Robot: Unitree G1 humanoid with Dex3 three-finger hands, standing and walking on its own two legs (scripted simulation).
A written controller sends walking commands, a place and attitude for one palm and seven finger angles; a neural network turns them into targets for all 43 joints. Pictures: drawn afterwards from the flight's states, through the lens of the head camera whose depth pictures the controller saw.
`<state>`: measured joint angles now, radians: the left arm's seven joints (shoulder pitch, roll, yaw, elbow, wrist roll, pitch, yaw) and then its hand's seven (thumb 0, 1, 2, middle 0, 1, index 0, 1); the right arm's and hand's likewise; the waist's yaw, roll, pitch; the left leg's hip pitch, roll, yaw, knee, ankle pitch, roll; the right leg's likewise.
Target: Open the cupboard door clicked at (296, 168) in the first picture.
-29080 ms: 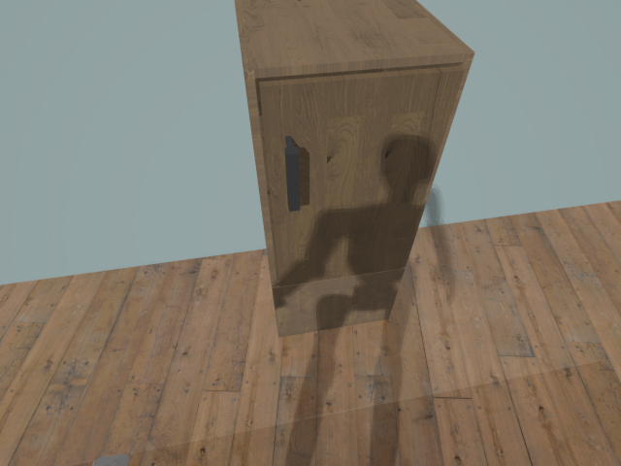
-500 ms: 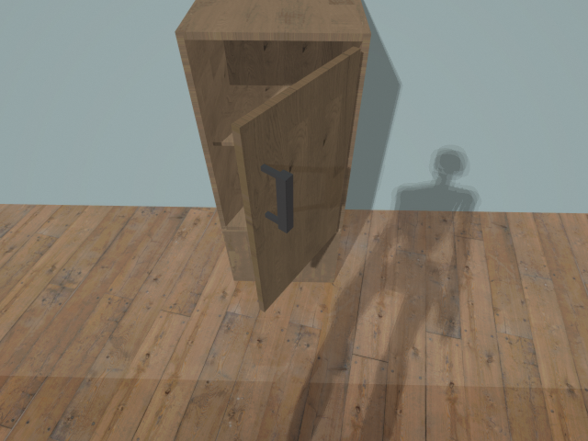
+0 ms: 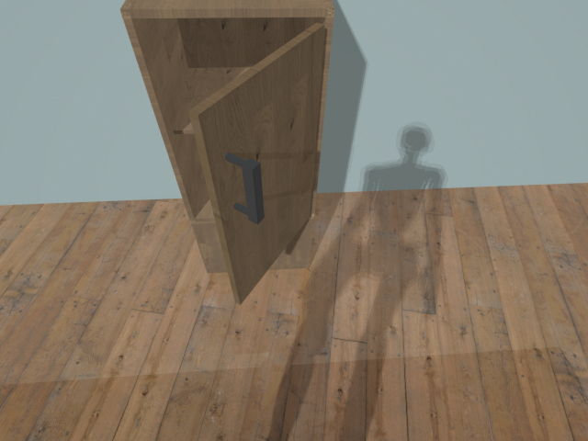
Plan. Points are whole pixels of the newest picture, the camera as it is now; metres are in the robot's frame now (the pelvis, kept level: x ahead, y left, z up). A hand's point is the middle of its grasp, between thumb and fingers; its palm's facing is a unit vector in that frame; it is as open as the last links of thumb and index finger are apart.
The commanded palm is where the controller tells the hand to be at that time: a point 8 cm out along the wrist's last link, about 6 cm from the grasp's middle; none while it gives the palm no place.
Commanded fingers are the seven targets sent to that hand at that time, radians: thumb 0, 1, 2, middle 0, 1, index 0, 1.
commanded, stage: walk to a spot facing it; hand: left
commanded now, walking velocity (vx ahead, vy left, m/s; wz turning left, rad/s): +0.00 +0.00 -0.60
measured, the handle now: (244, 189) +0.52 +0.13 +0.01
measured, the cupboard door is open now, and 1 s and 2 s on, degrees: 54 54 54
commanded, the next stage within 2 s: none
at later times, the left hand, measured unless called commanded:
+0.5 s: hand out of the picture +0.13 +0.14 -0.15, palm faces -0.25 -0.92 -0.29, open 7.4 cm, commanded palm none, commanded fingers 0.00 0.90 0.90 -0.20 -0.30 -0.20 -0.30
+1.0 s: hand (258, 410) +0.19 +0.07 -0.16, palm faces -0.57 -0.79 -0.22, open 7.4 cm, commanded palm none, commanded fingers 0.00 0.90 0.90 -0.20 -0.30 -0.20 -0.30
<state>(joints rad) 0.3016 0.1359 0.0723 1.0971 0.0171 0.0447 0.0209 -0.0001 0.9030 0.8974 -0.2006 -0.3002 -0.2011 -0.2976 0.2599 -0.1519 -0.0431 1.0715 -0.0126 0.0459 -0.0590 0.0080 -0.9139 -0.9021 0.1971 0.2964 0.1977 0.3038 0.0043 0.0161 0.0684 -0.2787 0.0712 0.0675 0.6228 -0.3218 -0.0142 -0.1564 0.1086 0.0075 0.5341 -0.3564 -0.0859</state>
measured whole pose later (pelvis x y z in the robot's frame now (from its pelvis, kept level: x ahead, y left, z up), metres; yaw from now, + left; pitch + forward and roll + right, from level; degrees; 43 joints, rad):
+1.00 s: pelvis +0.00 -0.05 +0.01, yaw -37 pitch +1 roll -1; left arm 0.15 0.24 0.09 0.92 0.02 0.07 -0.04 0.00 0.91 0.90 -0.20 -0.30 -0.20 -0.30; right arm 0.26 -0.19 -0.03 0.90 -0.03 0.02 -0.03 0.01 -0.91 -0.90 0.20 0.30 0.20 0.30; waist 0.00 0.01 0.11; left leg -0.23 0.15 0.21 0.55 -0.32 -0.04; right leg -0.40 -0.03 -0.05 0.80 -0.42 0.04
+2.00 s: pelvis +0.14 -0.33 -0.02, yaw -69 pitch +0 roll +1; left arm 0.02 0.22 0.06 0.90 0.01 -0.05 -0.04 0.00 0.91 0.90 -0.19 -0.30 -0.20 -0.30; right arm 0.49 -0.18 -0.02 1.12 -0.01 0.00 -0.01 0.01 -0.91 -0.90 0.20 0.30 0.20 0.30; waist -0.05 0.01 0.13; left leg -0.17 0.15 0.15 1.06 -0.51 -0.05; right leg -0.45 0.01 -0.13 0.72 -0.27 -0.11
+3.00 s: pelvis +0.24 -0.79 +0.00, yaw -75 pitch +0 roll +1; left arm 0.11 0.18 0.04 0.99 0.02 -0.06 0.00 0.00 0.92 0.90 -0.20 -0.30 -0.20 -0.30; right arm 0.41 -0.15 -0.02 1.15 0.00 0.01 -0.01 0.01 -0.92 -0.90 0.20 0.30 0.20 0.30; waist -0.05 0.02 0.09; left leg -0.32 0.07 0.08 1.09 -0.55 -0.03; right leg -0.36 -0.09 -0.17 0.62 -0.26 -0.03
